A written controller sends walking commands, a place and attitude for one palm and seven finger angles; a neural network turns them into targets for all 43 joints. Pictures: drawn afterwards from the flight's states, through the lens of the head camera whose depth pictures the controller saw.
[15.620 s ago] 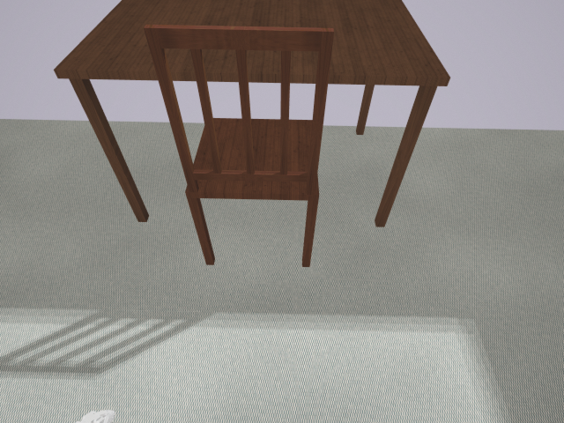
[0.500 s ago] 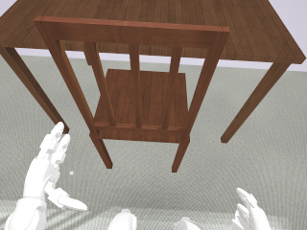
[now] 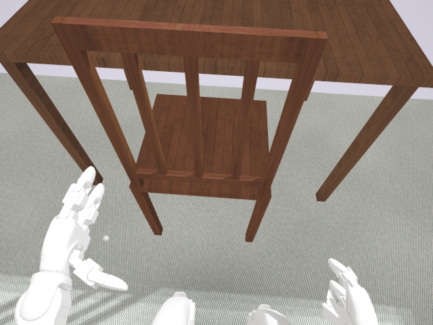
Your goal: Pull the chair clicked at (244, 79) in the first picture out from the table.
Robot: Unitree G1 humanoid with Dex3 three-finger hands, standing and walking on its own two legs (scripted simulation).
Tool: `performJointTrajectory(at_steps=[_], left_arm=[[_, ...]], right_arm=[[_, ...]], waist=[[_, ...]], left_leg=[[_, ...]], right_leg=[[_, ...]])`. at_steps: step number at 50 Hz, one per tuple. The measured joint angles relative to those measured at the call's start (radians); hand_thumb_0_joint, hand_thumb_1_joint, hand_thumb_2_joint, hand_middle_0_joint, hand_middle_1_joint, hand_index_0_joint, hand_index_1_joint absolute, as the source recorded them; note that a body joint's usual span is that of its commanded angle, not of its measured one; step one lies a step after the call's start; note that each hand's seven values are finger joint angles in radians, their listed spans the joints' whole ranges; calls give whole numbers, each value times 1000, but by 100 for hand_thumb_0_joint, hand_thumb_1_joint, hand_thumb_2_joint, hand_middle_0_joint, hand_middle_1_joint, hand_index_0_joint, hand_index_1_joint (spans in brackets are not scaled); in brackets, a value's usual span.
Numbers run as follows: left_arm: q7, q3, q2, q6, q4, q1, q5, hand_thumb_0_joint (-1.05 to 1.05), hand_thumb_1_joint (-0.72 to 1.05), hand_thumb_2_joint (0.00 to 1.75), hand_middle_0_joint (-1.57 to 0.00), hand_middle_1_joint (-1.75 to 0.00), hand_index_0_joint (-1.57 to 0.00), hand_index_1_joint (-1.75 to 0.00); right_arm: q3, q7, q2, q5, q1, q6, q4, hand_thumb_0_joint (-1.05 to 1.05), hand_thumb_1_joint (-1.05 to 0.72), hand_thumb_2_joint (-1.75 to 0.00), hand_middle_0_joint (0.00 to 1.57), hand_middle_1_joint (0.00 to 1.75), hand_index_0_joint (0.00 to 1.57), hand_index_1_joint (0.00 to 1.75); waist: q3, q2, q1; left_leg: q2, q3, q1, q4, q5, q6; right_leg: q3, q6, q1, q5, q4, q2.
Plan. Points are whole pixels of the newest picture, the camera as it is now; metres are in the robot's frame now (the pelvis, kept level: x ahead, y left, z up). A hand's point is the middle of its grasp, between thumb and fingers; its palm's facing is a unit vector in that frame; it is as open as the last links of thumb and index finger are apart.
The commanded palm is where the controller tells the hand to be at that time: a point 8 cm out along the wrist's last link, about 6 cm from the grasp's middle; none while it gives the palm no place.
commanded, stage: aim the fingers beside a spindle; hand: left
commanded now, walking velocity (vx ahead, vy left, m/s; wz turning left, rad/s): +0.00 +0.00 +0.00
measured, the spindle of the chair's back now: (196, 130) +0.51 +0.07 +0.02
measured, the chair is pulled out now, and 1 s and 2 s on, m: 0.00 0.00 0.00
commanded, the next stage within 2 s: push the fingers through the gap in 1.84 s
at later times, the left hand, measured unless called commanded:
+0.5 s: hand (130, 214) +0.30 +0.18 +0.02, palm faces -0.04 -1.00 -0.05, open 16.9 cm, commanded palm +0.29 +0.23 +0.02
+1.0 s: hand (145, 203) +0.34 +0.16 +0.00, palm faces -0.05 -1.00 -0.04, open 16.9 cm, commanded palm +0.32 +0.21 +0.00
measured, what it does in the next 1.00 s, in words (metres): stands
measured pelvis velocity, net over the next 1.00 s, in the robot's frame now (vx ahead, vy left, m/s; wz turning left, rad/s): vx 0.00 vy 0.00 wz -0.02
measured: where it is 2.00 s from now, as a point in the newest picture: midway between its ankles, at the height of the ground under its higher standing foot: outside the picture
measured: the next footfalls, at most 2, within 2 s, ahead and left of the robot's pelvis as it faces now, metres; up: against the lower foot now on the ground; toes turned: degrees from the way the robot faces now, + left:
none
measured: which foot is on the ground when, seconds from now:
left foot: down 0.00-1.00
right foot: down 0.00-1.00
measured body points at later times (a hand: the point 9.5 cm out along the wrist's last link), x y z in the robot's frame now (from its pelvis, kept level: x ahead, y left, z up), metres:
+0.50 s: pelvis +0.00 -0.01 -0.01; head +0.09 -0.01 +0.43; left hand +0.30 +0.23 +0.02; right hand +0.15 -0.26 -0.11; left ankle +0.04 +0.11 -0.66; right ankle +0.01 -0.11 -0.66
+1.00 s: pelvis +0.00 +0.00 -0.03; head +0.10 +0.00 +0.41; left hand +0.33 +0.21 +0.00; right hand +0.14 -0.26 -0.13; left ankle +0.04 +0.11 -0.66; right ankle +0.01 -0.11 -0.66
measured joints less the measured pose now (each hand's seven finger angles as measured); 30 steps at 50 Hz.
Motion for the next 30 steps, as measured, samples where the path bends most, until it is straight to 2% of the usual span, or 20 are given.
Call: performJointTrajectory(at_steps=[14,30], left_arm=[[42,-25,-12,-2,52,-91,31,-1,-50,30,-6,-8,-6,-8],[52,-3,-8,-7,174,-235,42,-1,-50,30,-6,-8,-6,-8]], right_arm=[[-10,12,-6,-6,10,20,4,1,-90,-90,20,30,20,30],[-9,17,-3,-9,8,47,26,1,-90,-90,20,30,20,30]], waist=[[-4,-3,-14],[-8,-4,-21]], left_leg=[[3,10,-44,28,-8,-3],[9,13,-102,65,-22,-7]], right_leg=[[12,-4,-55,-12,41,1],[16,-9,-118,-27,84,5]])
